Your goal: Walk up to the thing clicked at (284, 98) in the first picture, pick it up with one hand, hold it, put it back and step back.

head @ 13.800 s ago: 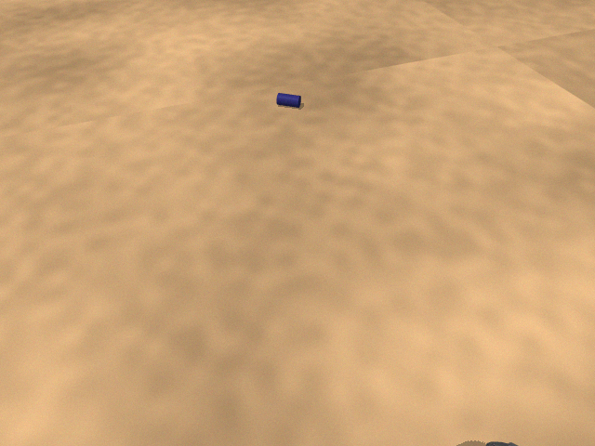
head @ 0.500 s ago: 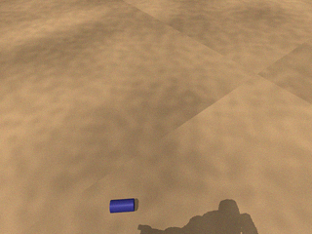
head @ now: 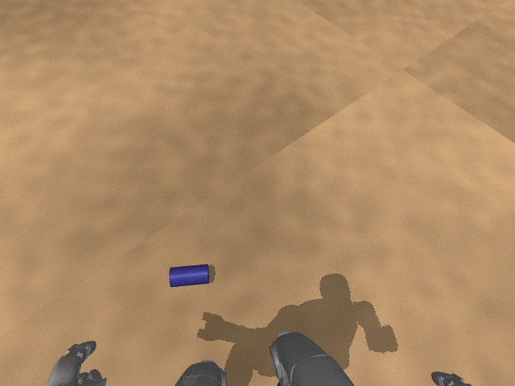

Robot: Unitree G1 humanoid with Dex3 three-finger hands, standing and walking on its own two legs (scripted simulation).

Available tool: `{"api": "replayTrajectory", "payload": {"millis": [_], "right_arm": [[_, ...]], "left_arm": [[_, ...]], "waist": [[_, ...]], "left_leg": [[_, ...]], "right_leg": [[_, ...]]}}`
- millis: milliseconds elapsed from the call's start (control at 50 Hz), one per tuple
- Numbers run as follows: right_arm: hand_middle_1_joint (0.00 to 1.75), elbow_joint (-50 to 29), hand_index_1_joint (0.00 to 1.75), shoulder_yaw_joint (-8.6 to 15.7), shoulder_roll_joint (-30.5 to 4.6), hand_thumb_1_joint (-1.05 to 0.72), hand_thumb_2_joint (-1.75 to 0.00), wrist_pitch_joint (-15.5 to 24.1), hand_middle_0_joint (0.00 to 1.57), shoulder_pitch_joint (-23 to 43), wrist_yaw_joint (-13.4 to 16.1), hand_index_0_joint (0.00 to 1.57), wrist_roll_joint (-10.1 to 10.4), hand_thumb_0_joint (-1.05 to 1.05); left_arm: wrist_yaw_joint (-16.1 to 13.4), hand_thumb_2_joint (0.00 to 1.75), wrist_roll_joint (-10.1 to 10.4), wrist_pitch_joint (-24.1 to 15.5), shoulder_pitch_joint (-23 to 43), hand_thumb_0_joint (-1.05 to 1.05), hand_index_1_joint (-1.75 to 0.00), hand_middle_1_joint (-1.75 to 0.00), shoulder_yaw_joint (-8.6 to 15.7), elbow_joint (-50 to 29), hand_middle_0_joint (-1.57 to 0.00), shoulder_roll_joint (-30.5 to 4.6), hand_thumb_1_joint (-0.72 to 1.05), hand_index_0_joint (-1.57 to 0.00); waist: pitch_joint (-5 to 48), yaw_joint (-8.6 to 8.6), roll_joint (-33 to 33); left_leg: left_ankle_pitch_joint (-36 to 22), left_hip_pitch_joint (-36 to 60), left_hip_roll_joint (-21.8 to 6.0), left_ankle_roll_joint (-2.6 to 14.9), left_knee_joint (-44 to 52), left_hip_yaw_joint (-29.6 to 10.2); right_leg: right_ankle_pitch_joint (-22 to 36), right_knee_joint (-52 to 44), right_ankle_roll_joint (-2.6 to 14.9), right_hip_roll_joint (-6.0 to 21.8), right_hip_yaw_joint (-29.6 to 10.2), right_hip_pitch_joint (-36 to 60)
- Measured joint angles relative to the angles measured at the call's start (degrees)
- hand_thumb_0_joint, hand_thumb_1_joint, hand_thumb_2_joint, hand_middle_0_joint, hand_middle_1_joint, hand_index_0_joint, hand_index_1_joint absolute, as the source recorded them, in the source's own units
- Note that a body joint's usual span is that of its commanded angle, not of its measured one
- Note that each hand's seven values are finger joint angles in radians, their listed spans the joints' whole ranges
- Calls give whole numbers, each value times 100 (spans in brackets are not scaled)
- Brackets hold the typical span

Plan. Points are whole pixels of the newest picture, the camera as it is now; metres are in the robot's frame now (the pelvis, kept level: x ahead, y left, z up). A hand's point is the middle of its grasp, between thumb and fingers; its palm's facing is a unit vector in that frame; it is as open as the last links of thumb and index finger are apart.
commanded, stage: walk up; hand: left
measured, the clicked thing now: (189, 275) +0.48 +0.20 -0.73
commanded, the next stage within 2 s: stand in 1.78 s
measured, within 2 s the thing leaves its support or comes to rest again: neither
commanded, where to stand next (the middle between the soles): +0.11 -0.06 m, yaw +3 degrees
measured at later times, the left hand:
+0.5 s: hand out of the picture -0.01 +0.22 -0.14, palm faces +0.01 -0.92 -0.39, open 7.3 cm
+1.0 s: hand out of the picture -0.20 +0.20 -0.14, palm faces +0.05 -0.92 -0.38, open 7.3 cm
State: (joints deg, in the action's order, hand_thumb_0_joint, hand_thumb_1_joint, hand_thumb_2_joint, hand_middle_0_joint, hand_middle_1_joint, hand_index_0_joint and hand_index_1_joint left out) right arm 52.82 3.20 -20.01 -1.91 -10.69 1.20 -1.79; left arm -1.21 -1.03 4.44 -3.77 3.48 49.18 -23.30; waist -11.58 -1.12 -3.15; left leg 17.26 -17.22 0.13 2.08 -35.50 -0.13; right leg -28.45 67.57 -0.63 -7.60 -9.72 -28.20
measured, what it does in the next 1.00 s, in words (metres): walks backwards: right foot, then left foot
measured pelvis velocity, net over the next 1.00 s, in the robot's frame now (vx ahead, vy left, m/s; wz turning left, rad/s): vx -0.22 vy -0.06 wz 0.01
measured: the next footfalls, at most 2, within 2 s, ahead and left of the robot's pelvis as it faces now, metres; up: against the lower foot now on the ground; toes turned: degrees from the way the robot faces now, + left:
right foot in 0.22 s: -0.05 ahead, -0.15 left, +0.00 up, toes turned +1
left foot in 0.54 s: -0.15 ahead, +0.07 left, +0.00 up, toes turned -1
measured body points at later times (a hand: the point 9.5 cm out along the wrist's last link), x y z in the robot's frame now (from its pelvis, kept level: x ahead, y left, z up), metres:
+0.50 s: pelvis -0.14 -0.04 +0.00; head -0.07 -0.04 +0.44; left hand -0.01 +0.27 -0.11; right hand -0.03 -0.36 -0.12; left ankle -0.16 +0.08 -0.70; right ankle -0.09 -0.15 -0.73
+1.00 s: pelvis -0.22 -0.06 +0.00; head -0.21 -0.07 +0.45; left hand -0.21 +0.25 -0.11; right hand -0.13 -0.38 -0.12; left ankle -0.19 +0.07 -0.71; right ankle -0.24 -0.19 -0.73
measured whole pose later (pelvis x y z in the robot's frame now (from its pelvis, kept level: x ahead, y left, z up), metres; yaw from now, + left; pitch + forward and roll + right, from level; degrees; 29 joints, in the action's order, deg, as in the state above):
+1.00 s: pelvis -0.22 -0.06 +0.00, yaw +1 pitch -3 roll +0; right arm 52.8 3.4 -23.3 -0.7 -12.7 -0.4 -1.0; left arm 0.7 -2.2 -0.6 -17.0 3.7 54.9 -19.9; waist -3.7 2.5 2.1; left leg 25.6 -20.5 1.3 -0.2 -43.9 -5.1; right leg -18.8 30.5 0.1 -0.3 -1.8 -9.2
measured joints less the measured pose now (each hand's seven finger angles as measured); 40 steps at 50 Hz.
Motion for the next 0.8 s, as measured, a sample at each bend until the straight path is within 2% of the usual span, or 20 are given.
{"api": "replayTrajectory", "payload": {"millis": [80, 160, 220, 240, 260, 300, 320, 360, 400, 440, 500, 540, 560, 580, 620, 660, 700, 740, 800], "right_arm": [[30, -227, 30, -18, -2, -90, -90, 61, 21, 32, 64, 21, 30, 1], [30, -422, 30, -42, -90, -90, -90, 62, 21, 140, 60, 21, 18, 1], [30, -485, 30, -43, -210, -90, -90, 0, 21, 233, 35, 21, 37, 1], [30, -462, 30, -25, -280, -90, -90, -26, 21, 292, 35, 21, 59, 1], [30, -432, 30, -4, -326, -90, -90, -56, 21, 323, 44, 21, 91, 1], [30, -369, 30, 18, -325, -90, -90, -108, 21, 343, 85, 21, 132, 1], [30, -362, 30, 10, -334, -90, -90, -112, 21, 328, 97, 21, 155, 1], [30, -386, 30, -15, -372, -90, -90, -69, 21, 265, 114, 21, 192, 1], [30, -426, 30, -39, -387, -90, -90, -8, 21, 188, 131, 21, 189, 1], [30, -457, 30, -59, -380, -91, -90, 30, 21, 113, 139, 21, 169, 1], [30, -467, 30, -68, -329, -91, -90, 71, 21, 22, 112, 21, 110, 1], [30, -443, 30, -62, -303, -91, -90, 116, 21, -30, 80, 21, 67, 1], [30, -387, 30, -50, -223, -91, -90, 136, 21, -4, 74, 21, 29, 1], [30, -349, 30, -65, -160, -91, -90, 140, 21, 4, 48, 21, -2, 1], [30, -323, 30, -115, -115, -90, -90, 158, 21, -29, -27, 21, -35, 1], [30, -282, 30, -156, -50, -90, -90, 184, 21, -40, -28, 21, -54, 1], [30, -269, 30, -163, -14, -90, -90, 205, 21, -33, -21, 21, -66, 1], [30, -285, 30, -143, -9, -90, -90, 221, 21, -3, -41, 21, -89, 1], [30, -362, 30, -108, -58, -90, -90, 228, 21, 49, -96, 21, -115, 1]], "left_arm": [[35, 90, -17, 54, -233, 0, -30, -30, 61, -56, -21, -8, 91, -20], [85, 90, -18, 51, -331, 0, -30, -30, 106, -89, -21, -15, 91, -20], [134, 90, -35, -8, -390, 0, -30, -30, 133, -79, -21, 24, 91, -20], [137, 90, -56, -30, -375, 0, -30, -30, 141, -47, -21, 107, 91, -20], [160, 90, -68, -36, -396, 0, -30, -30, 125, -56, -21, 175, 91, -20], [204, 90, -85, -43, -507, 0, -30, -30, 79, -139, -21, 223, 91, -20], [199, 90, -75, -45, -551, 0, -30, -30, 60, -174, -21, 252, 91, -20], [169, 90, -71, -37, -593, 0, -30, -30, 37, -232, -21, 316, 91, -21], [130, 90, -96, -31, -574, 0, -30, -30, 33, -324, -21, 344, 91, -21], [96, 90, -121, -36, -515, 0, -30, -30, 34, -456, -21, 343, 91, -21], [69, 90, -120, -72, -398, 0, -30, -30, 37, -642, -21, 301, 90, -21], [89, 90, -80, -74, -333, 0, -30, -30, 15, -723, -21, 255, 90, -21], [98, 90, -58, -62, -284, 0, -30, -30, 20, -716, -21, 200, 91, -21], [102, 90, -34, -41, -264, 0, -30, -30, 31, -668, -21, 179, 91, -21], [99, 90, -32, 19, -297, 0, -30, -30, 38, -514, -21, 196, 91, -20], [109, 90, 10, 40, -389, 0, -30, -30, 62, -383, -21, 167, 91, -20], [142, 90, 32, 3, -528, 0, -30, -30, 94, -266, -21, 134, 91, -20], [194, 90, 26, -50, -707, 0, -30, -30, 111, -140, -21, 99, 91, -20], [250, 90, 6, -138, -966, 0, -30, -30, 99, 110, -21, 61, 91, -20]], "waist": [[-48, 16, 51], [-70, 39, 118], [5, 76, 241], [-32, 49, 425], [-16, 18, 550], [103, 106, 477], [149, 153, 428], [231, 185, 402], [266, 209, 386], [259, 222, 364], [217, 203, 297], [201, 171, 240], [129, 195, 65], [98, 239, -49], [165, 180, -1], [240, 171, 8], [328, 194, 22], [417, 209, 41], [544, 221, 104]], "left_leg": [[-131, -129, -111, -23, -5, 111], [-216, -375, -223, -101, -186, 200], [-244, -632, -329, -213, -431, 202], [-265, -684, -430, -261, -511, 90], [-207, -746, -388, -245, -573, -110], [808, -951, 15, -236, -1376, -385], [1078, -1033, 227, -231, -1884, -487], [1222, -1088, 489, -219, -2557, -604], [1251, -987, 558, -245, -2760, -591], [1317, -758, 503, -277, -2497, -511], [1214, -246, 291, -252, -1383, -281], [572, 170, 206, -185, -337, -134], [280, 240, 310, -120, -158, -57], [219, 230, 363, -80, -164, 5], [173, 118, 279, -33, -223, -75], [25, 108, 173, -52, -80, -113], [-117, 79, 68, -80, 58, -114], [-212, 33, -17, -96, 139, -87], [-239, -81, -131, -120, 85, -8]], "right_leg": [[-86, -634, -96, 195, 78, 505], [-34, -1715, -56, 464, 310, 979], [540, -2932, 62, 597, 572, 1451], [638, -3051, 70, 494, 679, 1511], [679, -3051, 90, 442, 768, 1492], [718, -2948, 149, 546, 711, 1335], [777, -2974, 162, 615, 670, 1296], [938, -3101, 164, 705, 666, 1237], [1076, -3177, 168, 749, 703, 1148], [1181, -3190, 173, 777, 785, 1039], [1249, -3049, 154, 834, 964, 833], [1204, -2783, 117, 896, 1075, 638], [1175, -2620, 95, 1009, 1016, 561], [971, -2487, 119, 993, 877, 499], [152, -1785, 140, 667, 595, 327], [-30, -1027, 179, 384, 314, 236], [27, -771, 178, 309, 234, 329], [31, -1141, 126, 403, 273, 633], [-82, -2336, 95, 639, 493, 1292]]}}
